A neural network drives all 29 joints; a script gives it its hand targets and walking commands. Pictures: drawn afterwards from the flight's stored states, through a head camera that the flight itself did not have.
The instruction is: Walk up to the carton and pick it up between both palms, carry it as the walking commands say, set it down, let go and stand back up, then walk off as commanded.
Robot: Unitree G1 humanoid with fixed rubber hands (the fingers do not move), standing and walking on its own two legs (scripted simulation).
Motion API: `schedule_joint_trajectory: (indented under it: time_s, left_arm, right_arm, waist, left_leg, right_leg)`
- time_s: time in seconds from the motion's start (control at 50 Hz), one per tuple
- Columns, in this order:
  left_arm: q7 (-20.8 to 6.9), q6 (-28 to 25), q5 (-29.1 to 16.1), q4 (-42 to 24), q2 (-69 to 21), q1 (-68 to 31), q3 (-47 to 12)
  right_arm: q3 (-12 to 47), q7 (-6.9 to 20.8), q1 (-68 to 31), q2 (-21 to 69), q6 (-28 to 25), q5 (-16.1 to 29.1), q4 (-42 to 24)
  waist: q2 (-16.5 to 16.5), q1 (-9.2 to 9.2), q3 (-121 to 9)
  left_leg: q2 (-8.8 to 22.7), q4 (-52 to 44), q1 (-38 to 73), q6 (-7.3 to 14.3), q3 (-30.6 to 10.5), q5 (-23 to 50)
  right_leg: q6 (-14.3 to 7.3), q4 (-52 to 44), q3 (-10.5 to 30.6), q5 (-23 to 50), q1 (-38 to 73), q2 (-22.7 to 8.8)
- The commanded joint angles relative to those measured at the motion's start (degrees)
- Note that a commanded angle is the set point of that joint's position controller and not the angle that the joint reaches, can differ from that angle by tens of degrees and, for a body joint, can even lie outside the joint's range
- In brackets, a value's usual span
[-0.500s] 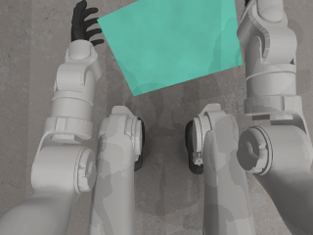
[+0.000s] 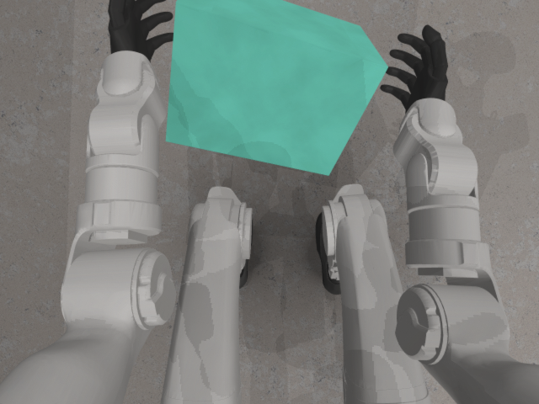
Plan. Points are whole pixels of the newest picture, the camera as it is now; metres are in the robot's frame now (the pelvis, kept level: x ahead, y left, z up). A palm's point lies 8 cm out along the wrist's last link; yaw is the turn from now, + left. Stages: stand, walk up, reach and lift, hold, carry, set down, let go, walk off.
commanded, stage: reach and lift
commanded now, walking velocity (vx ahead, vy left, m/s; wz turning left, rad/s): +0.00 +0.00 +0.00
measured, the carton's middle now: (266, 81) +0.52 +0.02 -0.24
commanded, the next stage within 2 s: none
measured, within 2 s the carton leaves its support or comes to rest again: neither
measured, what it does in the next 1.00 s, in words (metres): rises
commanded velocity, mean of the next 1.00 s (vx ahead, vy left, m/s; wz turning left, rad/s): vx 0.00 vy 0.00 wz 0.00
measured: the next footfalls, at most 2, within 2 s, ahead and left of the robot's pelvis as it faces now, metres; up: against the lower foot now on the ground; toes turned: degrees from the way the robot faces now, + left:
none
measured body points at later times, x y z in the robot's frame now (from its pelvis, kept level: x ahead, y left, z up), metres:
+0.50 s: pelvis +0.01 -0.03 +0.04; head +0.21 -0.04 +0.45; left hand +0.49 +0.16 +0.02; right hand +0.51 -0.19 +0.03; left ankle +0.16 +0.11 -0.47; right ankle +0.14 -0.13 -0.47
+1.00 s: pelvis +0.09 -0.01 +0.15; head +0.23 +0.00 +0.57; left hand +0.46 +0.17 +0.06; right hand +0.51 -0.17 +0.12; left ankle +0.16 +0.11 -0.47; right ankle +0.14 -0.13 -0.47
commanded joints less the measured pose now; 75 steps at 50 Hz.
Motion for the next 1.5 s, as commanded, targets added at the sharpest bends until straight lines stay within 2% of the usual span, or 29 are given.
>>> schedule_joint_trajectory:
  time_s: [0.0, 0.02, 0.08, 0.18, 0.2, 0.22, 0.24, 0.32, 0.34, 0.4, 0.44, 0.46, 0.5, 0.54, 0.56, 0.62, 0.68, 0.74, 0.78, 0.82, 0.86, 0.9, 1.0, 1.02, 1.06, 1.08, 1.2, 1.38, 1.48]
  left_arm:
    - [-14.14, 5.48, -12.19, -17.86, -66.48, -35.42, -39.55]
    - [-13.4, 6.02, -12.45, -22.32, -65.38, -32.41, -41.94]
    - [-12.79, 7.25, -10.2, -17.69, -63.53, -37.99, -40.69]
    - [-16.81, 5.37, -8.41, -10.75, -61.14, -45.25, -32.91]
    - [-17.74, 4.68, -7.11, -9.3, -57.92, -45.89, -28.91]
    - [-19.38, 3.76, -7.86, -7.86, -58.74, -47.32, -29.79]
    - [-20.13, 3.47, -8.62, -9.63, -57.37, -51.81, -28.68]
    - [-23.2, 2.23, -4.65, -5.2, -54.43, -53.19, -20.63]
    - [-23.88, 2.28, -3.13, -0.85, -54.2, -49.99, -17.4]
    - [-25.34, 1.07, -1.81, -5.41, -54.61, -49.2, -14.97]
    - [-26.42, 1.75, -0.29, 4.23, -55.55, -41.67, -10.44]
    - [-27.14, 1.29, 2.8, 9.55, -51.04, -37.06, -4.71]
    - [-27.3, 1.02, 5.36, 13.53, -48.86, -28.11, -2.73]
    - [-29.31, 0.31, -0.24, 11.29, -58.09, -22.21, -10.12]
    - [-29.38, -0.23, -2.52, 11.13, -59.72, -19.46, -14.34]
    - [-28.97, -1.95, -6.22, 5.13, -66.3, -8.23, -22.41]
    - [-27.65, -1.49, -1.4, 13.09, -64.14, -2.95, -16.96]
    - [-26.71, -1.93, 0.08, 6.51, -63.79, -0.77, -18.77]
    - [-26.44, -2.01, -1.06, 3.94, -64.87, -3.05, -22.23]
    - [-25.78, -2.73, 2.29, 1.67, -59.83, -4.28, -19.31]
    - [-25.02, -4.91, -2.25, -10.51, -62.51, -11.02, -26.68]
    - [-25.08, -5.25, -3.72, -16.12, -61.55, -18.11, -29.86]
    - [-23.07, -5.54, -6.26, -20.71, -63.69, -17.67, -31.96]
    - [-23.08, -5.24, -4.05, -16.56, -65.13, -14.52, -30.29]
    - [-22.67, -5.45, -4.68, -16.49, -67.0, -14.51, -31.69]
    - [-22.95, -4.86, -2.45, -11.32, -69.51, -5.39, -29.87]
    - [-24.06, -3.92, -2.69, -12.1, -68.69, -2.75, -28.06]
    - [-26.13, -0.69, 4.59, 8.61, -67.39, 17.16, -18.37]
    - [-27.75, 1.15, 6.07, 9.6, -67.71, 14.3, -16.94]
  right_arm:
    - [43.68, 24.26, -60.19, 37.04, -6.6, 13.61, -15.95]
    - [44.05, 23.91, -57.83, 38.33, -6.48, 14.62, -20.76]
    - [40.22, 25.09, -57.52, 38.3, -5.17, 13.92, -6.96]
    - [32.5, 27.79, -47.53, 52.36, -1.23, 7.97, 19.49]
    - [31.17, 28.32, -49.15, 56.48, -0.78, 7.22, 22.46]
    - [27.1, 28.47, -43.26, 58.12, -0.44, 3.41, 28.56]
    - [24.28, 28.57, -42.63, 59.87, 0.5, 1.31, 31.69]
    - [14.65, 28.81, -33.15, 65.38, 0.49, -2.71, 41.54]
    - [11.24, 28.97, -28.33, 65.99, 0.46, -5.99, 45.43]
    - [9.63, 28.62, -24.86, 67.86, -1.07, -5.93, 43.78]
    - [9.12, 28.3, -27.08, 68.59, -1.67, -7.28, 40.87]
    - [9.35, 27.09, -30.23, 66.86, -2.69, -6.97, 37.9]
    - [10.44, 25.34, -29.71, 63.21, -4.38, -6.67, 32.19]
    - [22.33, 25.44, -32.19, 69.01, -5.67, -1.61, 20.4]
    - [22.82, 24.8, -32.21, 65.46, -7.43, -0.36, 14.63]
    - [38.36, 24.64, -31.99, 66.53, -9.89, 6.96, -2.02]
    - [32.57, 24.23, -24.22, 63.03, -8.91, 2.62, 7.14]
    - [30.08, 24.4, -9.53, 64.93, -7.89, -0.69, 17.16]
    - [27.27, 25.16, -6.44, 62.58, -8.03, -2.87, 20.43]
    - [24.66, 26.67, -5.07, 62.45, -7.92, -3.24, 24.89]
    - [25.05, 27.45, -0.95, 64.89, -8.08, -4.69, 25.61]
    - [21.85, 27.83, 0.65, 64.33, -8.31, -5.29, 29.5]
    - [18.7, 29.45, 7.28, 66.2, -7.65, -7.89, 34.49]
    - [18.43, 29.47, 5.61, 65.62, -8.74, -7.11, 32.1]
    - [17.92, 30.35, 5.5, 64.29, -9.39, -7.06, 32.61]
    - [20.25, 30.99, 2.57, 63.63, -9.73, -6.45, 27.51]
    - [25.12, 30.75, 6.71, 65.5, -8.27, -6.21, 26.05]
    - [36.78, 28.91, -10.37, 63.25, -9.63, 0.45, 3.4]
    - [35.37, 27.35, -11.24, 63.03, -7.79, -1.29, 4.69]
  waist:
    - [5.6, -3.12, -147.84]
    - [5.06, -3.57, -154.5]
    - [9.9, -2.73, -139.99]
    - [2.1, -2.55, -120.46]
    - [0.04, 0.12, -118.32]
    - [-0.21, -4.47, -111.58]
    - [-2.43, -5.36, -110.7]
    - [1.3, -2.37, -101.85]
    - [-2.29, -3.71, -92.51]
    - [0.38, -1.8, -93.42]
    - [-3.65, -1.28, -89.87]
    - [-5.33, 2.77, -84.84]
    - [-4.6, 4.66, -82.98]
    - [-8.36, 5.33, -95.17]
    - [-4.87, 1.59, -97.0]
    - [-6.27, 6.44, -113.51]
    - [-5.31, 4.56, -95.44]
    - [-2.07, 4.12, -91.83]
    - [-1.68, -0.67, -90.23]
    - [0.81, 4.22, -82.24]
    - [-0.4, -1.66, -86.49]
    - [4.79, -2.08, -87.23]
    - [3.06, -7.69, -89.5]
    - [8.06, -3.57, -87.61]
    - [8.36, -4.28, -88.08]
    - [9.04, -1.33, -89.21]
    - [2.79, -1.69, -85.94]
    - [-3.33, 8.46, -80.62]
    - [-2.66, 7.11, -73.21]
  left_leg:
    - [-3.96, -11.53, 61.69, -1.36, -6.73, 14.09]
    - [-4.01, -11.72, 68.26, -1.13, -6.97, 18.76]
    - [-2.52, -16.17, 64.64, -2.01, -7.17, 6.84]
    - [-1.89, -17.49, 41.84, 0.27, 0.22, -6.3]
    - [-1.33, -18.5, 38.16, 1.07, -0.2, -9.04]
    - [-1.25, -18.16, 33.95, 0.82, 1.47, -10.6]
    - [-1.44, -19.5, 33.1, 0.95, 1.26, -11.1]
    - [-1.27, -21.9, 27.26, 1.88, 4.25, -10.06]
    - [-1.22, -22.04, 23.39, 1.94, 4.43, -8.82]
    - [-1.57, -23.87, 22.54, 1.62, 6.04, -4.05]
    - [-1.98, -25.75, 22.39, 2.53, 4.52, -5.55]
    - [-2.56, -22.71, 14.43, 2.74, 6.87, -6.35]
    - [-2.79, -24.1, 12.97, 2.98, 7.01, -5.19]
    - [-3.23, -25.61, 18.8, 3.17, 4.85, 5.56]
    - [-3.23, -25.84, 21.44, 2.6, 3.99, 9.61]
    - [-4.29, -27.91, 32.72, 2.45, 3.08, 26.75]
    - [-4.49, -31.07, 29.24, 1.94, 0.86, 19.16]
    - [-4.2, -36.01, 32.76, 1.46, -0.08, 19.83]
    - [-3.39, -39.16, 37.87, 0.46, -1.22, 18.95]
    - [-2.54, -40.85, 35.54, 1.04, -0.82, 14.93]
    - [-2.65, -41.6, 42.2, -0.12, -1.77, 20.32]
    - [-2.35, -43.26, 43.86, -0.77, -1.52, 17.12]
    - [-1.38, -45.56, 57.18, -1.79, -3.62, 23.34]
    - [-2.24, -45.63, 57.6, -2.12, -2.38, 22.41]
    - [-1.35, -47.63, 60.5, -2.24, -5.19, 19.61]
    - [-1.19, -47.41, 61.31, -2.35, -3.35, 22.92]
    - [-2.08, -51.04, 56.95, -1.58, -1.38, 26.2]
    - [-2.22, -53.83, 54.57, 1.7, -1.09, 24.5]
    - [-2.84, -56.63, 53.86, 1.64, -0.64, 15.03]
  right_leg:
    - [-5.04, -11.41, -9.23, 11.63, 17.62, 6.31]
    - [-4.7, -11.6, -9.6, 16.39, 22.7, 6.85]
    - [-5.2, -14.13, -9.06, 5.9, 14.64, 6.01]
    - [-4.55, -21.2, -7.17, -7.85, 17.62, 4.11]
    - [-4.33, -20.55, -6.86, -9.47, 17.08, 4.04]
    - [-4.64, -22.91, -5.7, -11.84, 16.7, 3.72]
    - [-4.21, -23.14, -6.25, -11.22, 18.48, 3.63]
    - [-3.81, -26.48, -3.39, -9.31, 22.38, 3.22]
    - [-3.48, -26.94, -4.62, -6.92, 18.3, 3.81]
    - [-3.25, -29.84, -2.05, -1.89, 26.14, 3.95]
    - [-3.1, -31.56, -2.65, -4.2, 27.24, 3.7]
    - [-2.65, -33.99, 0.17, -8.01, 29.96, 3.1]
    - [-1.87, -36.43, 1.71, -6.78, 32.58, 2.8]
    - [-0.58, -35.91, 0.86, 6.78, 42.96, 2.65]
    - [-0.62, -34.84, 0.14, 13.64, 42.98, 2.88]
    - [0.26, -32.52, -1.29, 35.08, 52.54, 3.81]
    - [-0.05, -35.96, -0.37, 24.41, 42.63, 3.34]
    - [-0.95, -38.23, -1.44, 26.92, 41.68, 3.03]
    - [-1.32, -40.16, -3.54, 25.22, 38.57, 3.37]
    - [-2.22, -41.48, -1.4, 19.45, 33.82, 2.96]
    - [-2.75, -42.67, -2.39, 24.06, 35.37, 3.68]
    - [-3.48, -42.74, -2.37, 22.37, 36.26, 3.69]
    - [-4.1, -45.46, -3.46, 23.66, 35.36, 4.21]
    - [-4.53, -45.01, -2.71, 22.0, 33.86, 4.19]
    - [-4.96, -45.28, -3.29, 19.61, 32.96, 4.26]
    - [-4.81, -45.85, -2.91, 22.21, 34.48, 3.82]
    - [-4.31, -51.45, -2.17, 28.36, 47.1, 3.46]
    - [-1.52, -57.31, 1.21, 28.34, 57.81, 1.44]
    - [-1.03, -61.91, 2.61, 19.48, 65.06, 0.08]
